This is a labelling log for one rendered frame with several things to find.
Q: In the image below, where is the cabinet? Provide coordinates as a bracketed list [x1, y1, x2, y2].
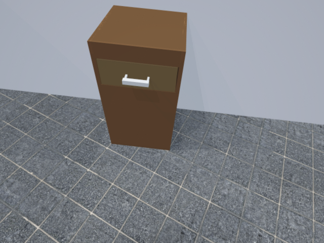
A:
[87, 5, 187, 150]

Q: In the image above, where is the handle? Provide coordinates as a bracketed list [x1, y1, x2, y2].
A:
[122, 74, 150, 87]

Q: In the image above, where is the drawer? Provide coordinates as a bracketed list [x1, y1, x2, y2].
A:
[97, 58, 178, 92]

